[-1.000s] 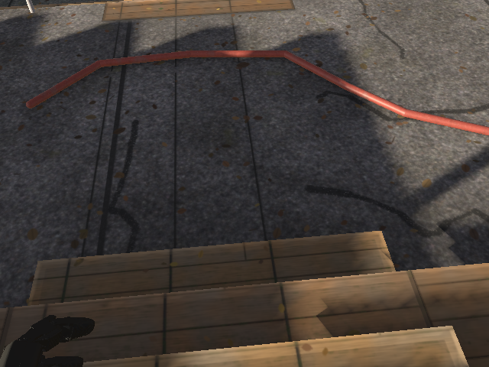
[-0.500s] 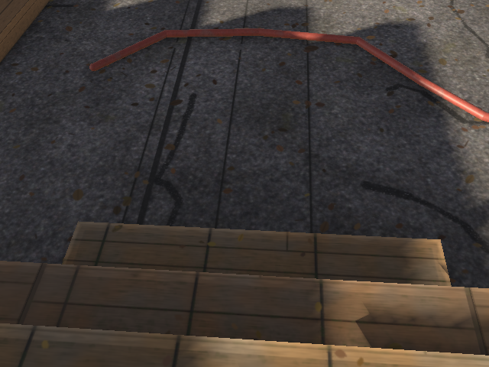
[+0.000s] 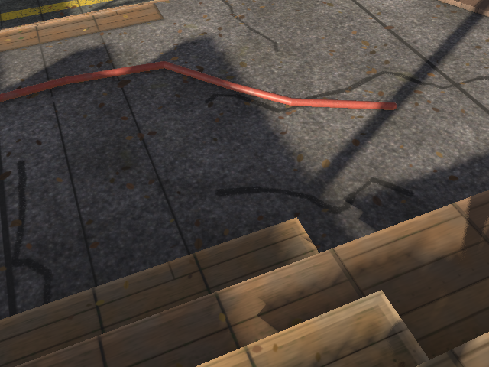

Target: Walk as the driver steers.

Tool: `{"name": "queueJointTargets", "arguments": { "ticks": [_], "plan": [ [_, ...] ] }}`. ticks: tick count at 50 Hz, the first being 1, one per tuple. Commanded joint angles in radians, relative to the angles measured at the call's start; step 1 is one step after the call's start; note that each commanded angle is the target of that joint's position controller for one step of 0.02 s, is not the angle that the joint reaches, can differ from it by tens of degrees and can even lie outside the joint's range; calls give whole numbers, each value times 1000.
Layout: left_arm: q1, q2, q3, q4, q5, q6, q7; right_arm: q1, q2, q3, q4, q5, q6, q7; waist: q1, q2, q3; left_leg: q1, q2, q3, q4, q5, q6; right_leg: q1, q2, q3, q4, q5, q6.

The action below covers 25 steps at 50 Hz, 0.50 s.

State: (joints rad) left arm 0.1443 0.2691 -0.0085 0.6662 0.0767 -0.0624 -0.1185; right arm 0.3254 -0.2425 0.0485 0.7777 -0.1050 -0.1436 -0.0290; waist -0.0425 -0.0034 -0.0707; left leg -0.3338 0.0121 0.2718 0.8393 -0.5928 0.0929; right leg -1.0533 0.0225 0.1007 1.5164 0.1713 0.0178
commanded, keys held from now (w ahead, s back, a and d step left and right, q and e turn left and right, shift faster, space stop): w+e+shift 0.20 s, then w+shift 0.02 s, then w+q+shift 0.78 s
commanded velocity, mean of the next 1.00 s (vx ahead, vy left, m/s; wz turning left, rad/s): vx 0.89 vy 0.00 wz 0.14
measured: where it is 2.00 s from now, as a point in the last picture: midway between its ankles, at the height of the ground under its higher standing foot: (187, 257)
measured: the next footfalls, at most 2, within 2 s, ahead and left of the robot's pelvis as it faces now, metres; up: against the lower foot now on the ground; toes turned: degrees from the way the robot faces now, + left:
right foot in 0.38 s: +0.25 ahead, -0.13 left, -0.15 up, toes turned -20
left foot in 0.78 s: +0.56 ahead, -0.02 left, -0.30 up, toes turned +2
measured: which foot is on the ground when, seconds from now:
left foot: down 0.00-0.38, up 0.40-0.76, down 0.78-1.00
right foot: up 0.00-0.36, down 0.38-0.78, up 0.80-1.00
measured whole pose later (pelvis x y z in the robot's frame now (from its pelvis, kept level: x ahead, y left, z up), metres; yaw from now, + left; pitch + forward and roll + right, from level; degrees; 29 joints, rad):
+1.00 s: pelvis +0.61 -0.04 -0.30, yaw +10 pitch +0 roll +0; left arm 0.03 0.17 0.01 0.89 0.08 -0.03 0.02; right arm 0.49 -0.17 -0.05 0.99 -0.01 -0.05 -0.01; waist -0.05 -0.02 0.03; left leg -0.25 -0.23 -0.05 0.85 -0.56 0.19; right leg -0.78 -0.09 0.12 1.22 -0.21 0.03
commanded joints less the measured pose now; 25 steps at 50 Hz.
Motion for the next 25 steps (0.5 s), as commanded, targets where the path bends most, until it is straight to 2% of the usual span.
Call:
{"name": "queueJointTargets", "arguments": {
  "ticks": [1,2,3,4,5,6,7,8,9,10,11,12,13,15,16,17,18,19,20,21,22,23,24,25],
  "plan": [
    [-142,23,4,-77,-6,-16,-18,231,-55,2,78,-18,-33,-18,-91,70,131,404,269,-321,-298,259,-37,-363,-76,37,-181,32,-37],
    [-169,15,2,-84,-9,-17,-16,261,-45,9,104,-27,-33,-10,-96,85,143,424,292,-329,-323,288,-37,-374,-84,41,-224,55,-45],
    [-195,48,74,-45,-90,61,63,251,-191,-91,79,66,25,28,-86,-96,109,322,268,-183,-267,251,-83,-116,-63,-104,-359,91,-42],
    [-241,16,60,-52,-89,105,78,270,-157,-80,90,73,36,39,-97,-61,137,216,250,-154,-301,210,-92,-9,-51,-161,-412,193,-35],
    [-253,-12,60,-53,-79,129,73,272,-128,-81,104,78,34,43,-94,20,182,173,256,-143,-326,170,-101,38,-54,-172,-450,241,-39],
    [-244,-32,59,-45,-80,150,65,245,-109,-80,107,79,40,43,-75,68,220,111,248,-112,-331,84,-94,114,-52,-182,-507,269,-38],
    [-242,-30,68,-32,-80,157,60,244,-84,-81,115,78,37,44,-71,89,255,121,263,-105,-329,70,-90,119,-58,-184,-528,283,-52],
    [-265,-20,77,-26,-74,153,61,266,-69,-84,127,71,33,41,-77,78,286,183,284,-118,-319,76,-85,80,-63,-182,-548,263,-67],
    [-288,-14,82,-17,-78,149,60,292,-56,-88,146,65,34,36,-89,77,306,252,301,-109,-296,118,-86,54,-66,-181,-606,245,-82],
    [-325,-19,81,-17,-76,141,57,319,-51,-92,162,55,33,32,-104,73,309,313,315,-102,-284,146,-84,58,-69,-190,-670,220,-93],
    [-361,-17,81,-17,-65,128,53,334,-36,-94,181,51,33,22,-119,48,329,317,317,-99,-261,181,-83,99,-59,-194,-747,228,-103],
    [-362,-27,76,2,-66,118,49,340,-29,-93,196,45,43,11,-115,55,340,301,314,-98,-246,243,-70,173,-46,-192,-806,205,-108],
    [-347,-37,71,24,-63,111,50,339,-30,-95,211,52,52,2,-103,64,334,273,317,-97,-235,319,-46,272,-30,-212,-839,172,-122],
    [-287,-30,66,78,-62,107,60,308,-78,-108,224,59,79,-6,-60,64,322,216,302,-75,-151,545,-3,489,9,-269,-894,-55,-140],
    [-186,-15,73,127,-57,104,72,308,-90,-108,234,62,98,-12,-14,32,259,185,292,-54,-15,646,30,684,8,-264,-952,-119,-156],
    [-58,-6,82,189,-58,101,81,348,-88,-107,264,69,111,-18,28,42,173,146,286,-79,133,732,62,904,4,-231,-958,-147,-165],
    [94,45,109,264,-56,101,96,340,-109,-112,265,68,122,-18,103,-2,110,70,260,-101,361,733,65,1111,-10,-162,-1032,-180,-185],
    [213,91,132,314,-44,98,107,271,-144,-133,255,90,122,-5,190,-129,42,-120,145,-81,740,257,48,1345,-79,-74,-1125,-105,-243],
    [260,134,127,302,-33,75,108,259,-112,-129,214,102,102,3,175,-129,-77,-403,69,-200,999,-202,67,1583,-209,10,-789,148,-255],
    [346,100,103,305,-54,56,106,303,-76,-120,184,126,80,-4,203,-61,-200,-566,39,-404,993,-151,93,1715,-365,133,-716,287,-289],
    [309,146,118,321,-44,55,131,215,-75,-122,117,131,56,-13,198,-178,-165,-646,59,-397,770,132,67,1537,-478,248,-1013,-379,-301],
    [167,57,96,311,-59,39,140,129,-107,-130,117,87,60,-5,126,-77,38,-559,112,-384,557,262,27,1232,-412,231,-1172,-640,-270],
    [53,21,86,296,-54,19,151,150,-91,-139,155,63,77,7,48,-28,135,-447,118,-409,447,336,-10,1053,-370,194,-1201,-599,-257],
    [75,15,82,301,-48,4,156,196,-74,-141,185,38,98,7,27,22,163,-379,123,-410,422,307,-24,963,-391,209,-1151,-413,-271]
  ]
}}
Keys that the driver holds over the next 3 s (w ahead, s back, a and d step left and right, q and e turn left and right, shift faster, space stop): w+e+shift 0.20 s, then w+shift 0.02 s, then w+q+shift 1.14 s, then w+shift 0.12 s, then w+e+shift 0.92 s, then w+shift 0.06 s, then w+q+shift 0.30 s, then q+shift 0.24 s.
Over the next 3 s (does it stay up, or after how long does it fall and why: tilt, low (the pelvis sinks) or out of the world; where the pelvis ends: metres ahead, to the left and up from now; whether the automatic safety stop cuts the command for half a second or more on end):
stays up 2.26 0.39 -0.70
